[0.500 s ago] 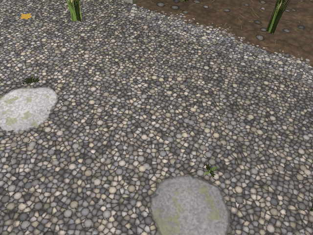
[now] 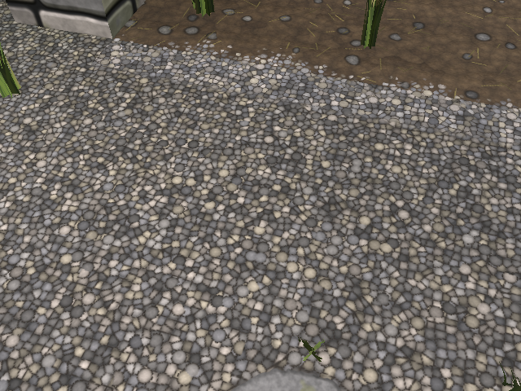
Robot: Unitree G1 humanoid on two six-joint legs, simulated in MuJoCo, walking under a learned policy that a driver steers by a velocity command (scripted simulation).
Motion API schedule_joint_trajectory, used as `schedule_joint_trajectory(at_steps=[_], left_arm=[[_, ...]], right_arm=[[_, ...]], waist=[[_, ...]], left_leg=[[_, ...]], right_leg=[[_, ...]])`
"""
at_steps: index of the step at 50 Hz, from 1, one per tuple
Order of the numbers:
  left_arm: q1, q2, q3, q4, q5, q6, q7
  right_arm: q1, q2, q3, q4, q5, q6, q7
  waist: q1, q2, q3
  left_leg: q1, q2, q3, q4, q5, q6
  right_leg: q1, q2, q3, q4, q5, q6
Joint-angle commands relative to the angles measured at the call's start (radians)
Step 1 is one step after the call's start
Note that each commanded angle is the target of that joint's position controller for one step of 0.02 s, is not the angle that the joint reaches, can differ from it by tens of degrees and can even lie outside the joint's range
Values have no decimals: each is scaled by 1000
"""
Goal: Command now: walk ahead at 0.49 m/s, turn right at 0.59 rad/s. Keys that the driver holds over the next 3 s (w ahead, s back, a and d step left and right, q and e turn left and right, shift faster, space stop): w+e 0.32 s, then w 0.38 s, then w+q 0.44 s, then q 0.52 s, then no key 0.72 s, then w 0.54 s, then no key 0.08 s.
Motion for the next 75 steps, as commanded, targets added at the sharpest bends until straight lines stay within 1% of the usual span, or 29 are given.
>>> schedule_joint_trajectory(at_steps=[1,8,10,12,13,14,15,17,18,24,32,35,37,38,39,40,41,42,45,49,58,62,64,65,66,67,69,70,75], left_arm=[[57,141,30,-45,-1,-17,5],[170,151,28,-20,13,-12,30],[128,170,31,-29,15,-13,38],[70,192,35,-40,14,-21,28],[47,182,33,-48,5,-31,15],[90,82,9,-84,-18,-39,11],[168,90,9,-105,-17,-32,15],[77,131,14,-66,28,-10,11],[44,104,11,-69,29,-6,3],[-41,54,-6,-99,43,24,-29],[-362,19,-50,-190,37,5,-50],[-376,43,-46,-195,39,-2,-37],[-232,61,-32,-146,49,-18,-24],[-68,104,-14,-92,63,-31,-12],[88,202,11,-76,86,-36,7],[88,246,26,-74,55,-20,14],[26,176,13,-74,29,-15,14],[-49,111,-5,-77,24,-22,12],[-112,37,-23,-66,20,-47,15],[-70,54,-12,-32,12,-75,20],[39,72,-9,36,17,-64,34],[25,122,4,43,17,-39,54],[-6,133,9,23,0,-28,50],[71,22,-13,-23,7,-32,41],[80,58,-7,-51,-7,-20,41],[15,75,-7,-58,4,-19,40],[-70,66,-9,-74,17,-19,39],[-65,69,-5,-80,33,0,38],[-47,34,-10,-96,33,58,38]], right_arm=[[-69,-70,-14,-77,1,0,3],[-269,-71,6,-162,16,-20,15],[-211,-91,2,-155,20,-28,9],[7,-144,-20,-90,26,-40,-13],[163,-178,-33,-59,18,-53,-29],[293,-260,-53,-60,-11,-56,-49],[237,-281,-61,-67,-1,-42,-43],[107,-108,-30,-81,20,-35,-31],[90,-72,-19,-68,15,-39,-27],[173,-83,-22,27,33,-93,-2],[294,-117,-26,113,41,-79,0],[329,-137,-31,144,36,-64,-7],[336,-134,-26,163,42,-52,-11],[333,-115,-19,155,46,-51,-11],[330,-39,4,94,62,-57,-4],[395,-29,0,90,62,-48,-12],[317,-114,-27,102,45,-35,-20],[277,-90,-25,94,48,-38,-13],[303,-40,-25,126,24,-9,5],[203,-20,-32,90,21,12,24],[-90,10,-6,-27,12,8,47],[58,-22,-18,2,-1,-5,34],[277,-94,-51,63,-18,-29,13],[275,-229,-83,62,-11,-32,2],[319,-283,-102,43,38,-19,-1],[254,-247,-98,19,54,-2,-15],[127,-126,-64,9,58,14,-25],[109,-96,-55,6,64,17,-28],[103,-146,-67,-2,36,4,-16]], waist=[[10,-63,-3],[70,-92,2],[26,-106,-9],[-74,-92,-111],[-154,-59,-202],[-168,97,-359],[-89,283,-431],[-58,8,-151],[-44,-15,-83],[-17,69,-36],[-81,65,2],[-74,70,5],[0,45,-65],[64,3,-166],[110,-157,-318],[77,-256,-372],[65,-116,-236],[29,-111,-118],[-43,-122,-34],[-58,-96,-9],[-3,-77,60],[-67,-121,-46],[-176,-59,-182],[-96,157,-286],[-127,155,-469],[-122,19,-395],[-64,-50,-150],[-38,-49,-114],[-3,-10,-160]], left_leg=[[-51,-38,34,-97,122,-11],[-40,-120,35,-327,151,25],[110,-145,25,-412,115,51],[442,-193,43,-470,58,91],[690,-111,-21,-504,63,123],[950,170,-321,-520,-109,179],[996,328,-735,-642,-100,280],[701,234,-505,-679,-172,267],[605,178,-382,-713,-98,240],[527,101,-117,-794,231,241],[553,59,32,-814,329,208],[645,99,22,-747,445,201],[638,68,44,-538,640,180],[531,23,69,-347,549,160],[266,-57,120,-17,150,123],[60,-178,84,202,-380,117],[5,-119,-4,248,-308,129],[11,-85,-13,213,-221,131],[115,-47,-4,142,-114,104],[24,-38,11,126,5,80],[29,-78,139,-281,176,113],[240,-207,211,-354,41,182],[553,-196,124,-525,250,244],[864,116,-196,-366,916,343],[1020,258,-534,-449,1077,520],[927,227,-426,-505,955,493],[644,122,-300,-593,757,404],[549,81,-256,-621,728,373],[425,0,-202,-638,641,319]], right_leg=[[8,-260,253,-111,297,-84],[182,-285,317,-7,515,-72],[156,-290,327,34,579,-42],[82,-238,295,241,777,8],[-39,-182,264,450,647,28],[-236,-95,162,758,188,55],[-431,0,87,953,-359,65],[-480,-128,68,994,-192,70],[-462,-156,61,940,-157,71],[-485,-171,56,791,-71,88],[-394,-204,-115,340,127,107],[-356,-185,-129,268,41,72],[-135,-138,-138,162,26,38],[100,-182,-82,143,25,9],[391,-483,262,106,-91,-62],[433,-646,564,-8,-91,-139],[317,-583,454,-16,-126,-112],[187,-530,311,-55,-67,-79],[-2,-430,86,-144,76,-3],[10,-414,-48,-179,228,-8],[119,-413,-246,-124,480,14],[188,-406,-301,214,1007,55],[39,-355,-308,650,671,102],[-292,-221,-297,988,-320,145],[-477,-104,-100,1225,-460,173],[-529,-181,-18,1212,-340,168],[-517,-235,-22,1063,-231,173],[-466,-245,-18,1001,-218,180],[-376,-218,-30,831,-164,198]])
